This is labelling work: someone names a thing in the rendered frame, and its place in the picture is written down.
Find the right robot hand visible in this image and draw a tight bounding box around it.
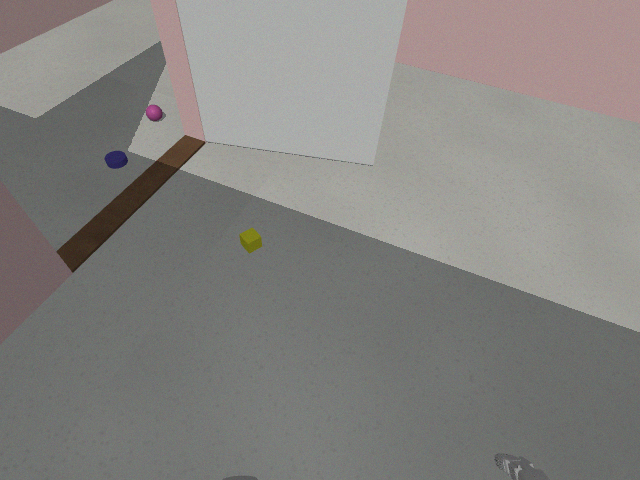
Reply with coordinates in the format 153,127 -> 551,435
494,453 -> 550,480

